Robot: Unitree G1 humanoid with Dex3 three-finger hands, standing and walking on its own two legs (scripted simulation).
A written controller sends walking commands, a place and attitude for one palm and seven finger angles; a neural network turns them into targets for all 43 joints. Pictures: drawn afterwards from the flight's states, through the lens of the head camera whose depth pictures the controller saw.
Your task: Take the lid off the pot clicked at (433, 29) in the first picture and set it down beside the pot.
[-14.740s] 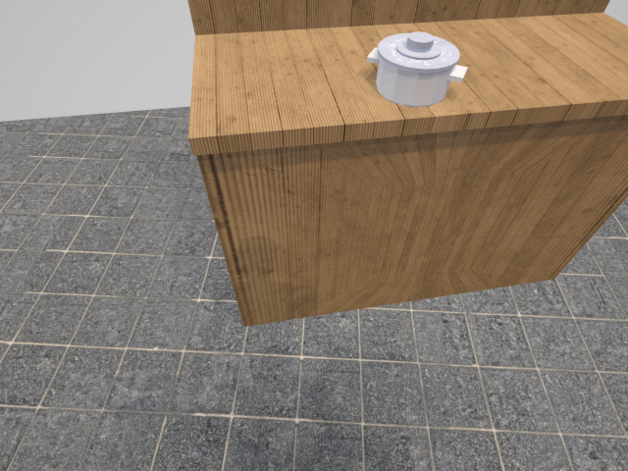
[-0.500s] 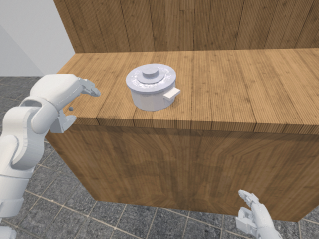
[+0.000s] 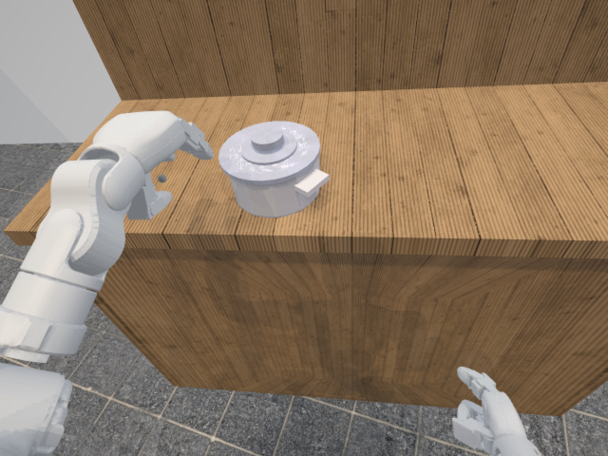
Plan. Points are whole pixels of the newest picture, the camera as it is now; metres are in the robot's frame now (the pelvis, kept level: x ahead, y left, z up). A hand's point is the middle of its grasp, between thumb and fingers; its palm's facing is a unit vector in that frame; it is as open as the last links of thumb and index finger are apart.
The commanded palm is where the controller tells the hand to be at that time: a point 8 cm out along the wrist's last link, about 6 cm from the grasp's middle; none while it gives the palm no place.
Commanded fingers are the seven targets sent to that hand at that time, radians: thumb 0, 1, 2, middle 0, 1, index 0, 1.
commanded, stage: move the open hand above the knob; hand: left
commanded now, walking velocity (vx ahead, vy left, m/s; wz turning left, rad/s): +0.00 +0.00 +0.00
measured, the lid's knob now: (267, 138) +0.54 +0.12 +0.16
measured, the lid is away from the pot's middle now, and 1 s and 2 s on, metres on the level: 0.00 0.00 0.00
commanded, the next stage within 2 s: none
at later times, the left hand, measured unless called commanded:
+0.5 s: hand (216, 145) +0.44 +0.16 +0.21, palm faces -0.15 -0.04 -0.99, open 10.0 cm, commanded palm +0.41 +0.16 +0.29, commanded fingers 0.00 -0.39 1.70 -0.87 -0.08 -0.87 -0.08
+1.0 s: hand (253, 113) +0.50 +0.12 +0.22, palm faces -0.21 -0.05 -0.98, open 10.0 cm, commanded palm +0.48 +0.13 +0.29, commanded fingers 0.00 -0.39 1.70 -0.87 -0.08 -0.87 -0.08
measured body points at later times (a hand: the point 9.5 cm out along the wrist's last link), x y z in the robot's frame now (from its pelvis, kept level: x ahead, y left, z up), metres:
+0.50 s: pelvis +0.03 -0.01 +0.00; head +0.04 -0.06 +0.45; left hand +0.44 +0.16 +0.27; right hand +0.24 -0.24 -0.11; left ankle +0.09 +0.12 -0.74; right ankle -0.02 -0.15 -0.74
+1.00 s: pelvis +0.05 -0.01 +0.00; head +0.07 -0.05 +0.45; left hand +0.51 +0.12 +0.28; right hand +0.20 -0.26 -0.13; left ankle +0.09 +0.12 -0.74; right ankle -0.02 -0.15 -0.74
